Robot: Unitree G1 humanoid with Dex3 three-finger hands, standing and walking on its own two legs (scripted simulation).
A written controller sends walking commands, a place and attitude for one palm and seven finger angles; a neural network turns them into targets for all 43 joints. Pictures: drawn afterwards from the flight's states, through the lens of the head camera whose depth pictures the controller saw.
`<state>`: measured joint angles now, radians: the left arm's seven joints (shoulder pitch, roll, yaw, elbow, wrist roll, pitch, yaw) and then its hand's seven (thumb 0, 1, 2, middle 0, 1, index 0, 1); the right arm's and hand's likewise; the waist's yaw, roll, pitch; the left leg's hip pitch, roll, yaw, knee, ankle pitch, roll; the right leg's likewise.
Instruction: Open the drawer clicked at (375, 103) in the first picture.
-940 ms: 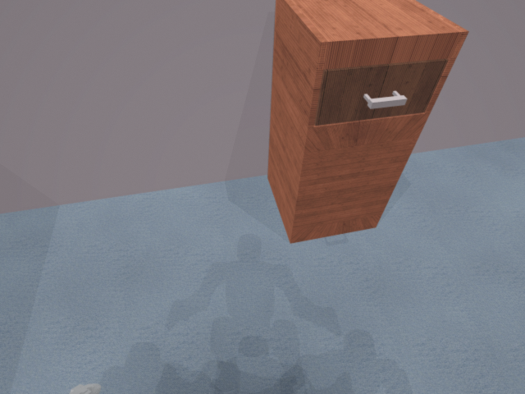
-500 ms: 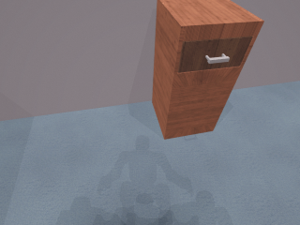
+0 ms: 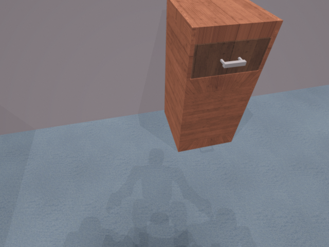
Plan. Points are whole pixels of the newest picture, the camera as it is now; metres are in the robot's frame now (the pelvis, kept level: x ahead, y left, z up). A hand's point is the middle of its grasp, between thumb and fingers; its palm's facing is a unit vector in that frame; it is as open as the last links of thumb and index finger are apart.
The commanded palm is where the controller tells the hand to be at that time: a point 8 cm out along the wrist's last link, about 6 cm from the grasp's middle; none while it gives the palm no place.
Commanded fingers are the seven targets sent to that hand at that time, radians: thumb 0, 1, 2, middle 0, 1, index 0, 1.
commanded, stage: stand and wait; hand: left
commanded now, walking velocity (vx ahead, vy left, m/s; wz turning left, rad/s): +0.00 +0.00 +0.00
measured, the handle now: (232, 61) +0.95 -0.29 -0.03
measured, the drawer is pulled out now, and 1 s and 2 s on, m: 0.00 0.00 0.00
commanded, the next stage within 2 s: look at it before walking up in 0.08 s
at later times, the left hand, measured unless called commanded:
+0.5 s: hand out of the picture +0.08 +0.25 -0.16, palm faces -0.02 -0.94 -0.34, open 7.4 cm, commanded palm none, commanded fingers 0.00 0.90 0.90 -0.20 -0.30 -0.20 -0.30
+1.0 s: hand out of the picture +0.08 +0.24 -0.16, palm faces -0.05 -0.94 -0.32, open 7.4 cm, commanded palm none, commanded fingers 0.00 0.90 0.90 -0.20 -0.30 -0.20 -0.30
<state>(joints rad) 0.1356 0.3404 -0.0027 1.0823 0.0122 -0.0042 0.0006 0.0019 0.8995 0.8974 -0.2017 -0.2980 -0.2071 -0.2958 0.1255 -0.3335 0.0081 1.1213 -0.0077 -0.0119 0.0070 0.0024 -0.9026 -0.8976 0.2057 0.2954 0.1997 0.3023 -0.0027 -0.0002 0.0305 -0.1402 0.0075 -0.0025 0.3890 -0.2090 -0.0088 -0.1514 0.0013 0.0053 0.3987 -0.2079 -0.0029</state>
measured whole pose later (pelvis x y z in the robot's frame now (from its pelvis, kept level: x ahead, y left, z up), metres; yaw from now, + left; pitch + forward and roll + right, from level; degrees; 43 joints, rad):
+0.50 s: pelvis +0.01 +0.00 +0.00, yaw +0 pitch -2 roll +0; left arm 0.14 0.34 0.00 1.09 0.01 -0.01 0.00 0.00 0.90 0.90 -0.20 -0.30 -0.21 -0.30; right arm 0.10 -0.34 0.01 1.12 -0.01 -0.02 0.00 0.00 -0.90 -0.90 0.21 0.30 0.20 0.30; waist 0.00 -0.01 0.04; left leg -0.13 0.01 0.00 0.37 -0.21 -0.01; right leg -0.14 0.00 0.01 0.38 -0.21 0.00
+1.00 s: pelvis +0.00 +0.00 +0.00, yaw -4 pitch -2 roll +0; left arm 0.17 0.32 0.02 1.04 0.02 0.04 0.01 0.00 0.90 0.90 -0.20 -0.30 -0.20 -0.30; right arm 0.10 -0.30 -0.01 1.05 -0.01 0.00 -0.02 0.00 -0.90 -0.90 0.20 0.30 0.20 0.30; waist 0.02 -0.01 0.05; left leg -0.16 0.03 0.06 0.45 -0.26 -0.01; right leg -0.21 0.02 0.07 0.47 -0.24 0.00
